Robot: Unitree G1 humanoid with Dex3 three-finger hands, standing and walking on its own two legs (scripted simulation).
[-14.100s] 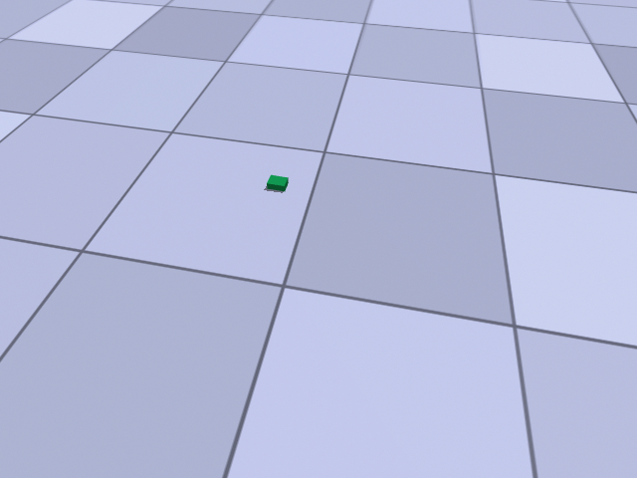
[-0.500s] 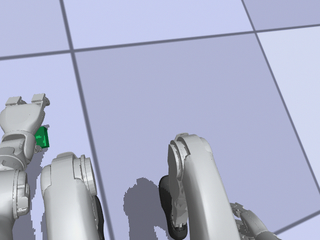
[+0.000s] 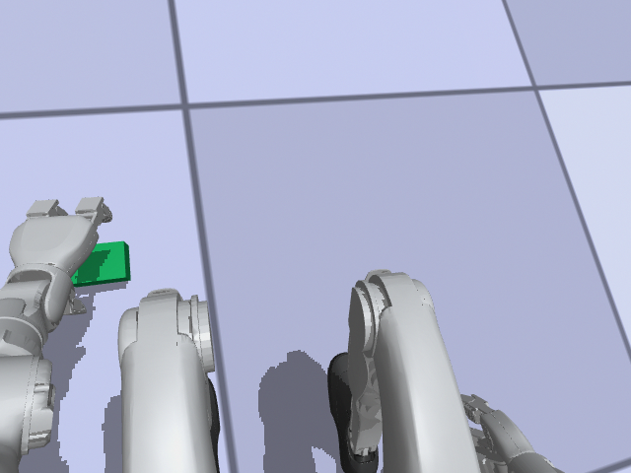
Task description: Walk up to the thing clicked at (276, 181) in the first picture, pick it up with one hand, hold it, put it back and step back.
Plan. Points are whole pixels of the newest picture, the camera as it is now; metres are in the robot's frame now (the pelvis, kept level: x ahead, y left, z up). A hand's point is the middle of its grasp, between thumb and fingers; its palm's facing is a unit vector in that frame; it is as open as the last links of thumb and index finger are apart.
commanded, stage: rest palm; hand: left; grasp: from above
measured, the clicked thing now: (99, 264) +0.40 +0.30 -0.31
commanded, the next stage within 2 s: close in 1.34 s
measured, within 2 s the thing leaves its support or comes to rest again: neither
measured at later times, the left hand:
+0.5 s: hand (96, 261) +0.40 +0.29 -0.26, palm faces -0.46 -0.12 -0.88, open 13.8 cm
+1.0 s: hand (106, 265) +0.39 +0.28 -0.27, palm faces -0.42 -0.09 -0.90, open 13.3 cm
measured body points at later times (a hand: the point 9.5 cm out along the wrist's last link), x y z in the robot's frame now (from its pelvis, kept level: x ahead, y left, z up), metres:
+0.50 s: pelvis +0.01 +0.00 -0.04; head +0.26 +0.07 +0.33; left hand +0.42 +0.29 -0.21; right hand +0.05 -0.27 -0.14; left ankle +0.08 +0.13 -0.29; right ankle +0.10 -0.13 -0.29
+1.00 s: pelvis +0.01 +0.01 -0.04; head +0.25 +0.10 +0.33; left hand +0.41 +0.28 -0.22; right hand +0.09 -0.28 -0.12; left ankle +0.08 +0.13 -0.29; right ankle +0.10 -0.13 -0.29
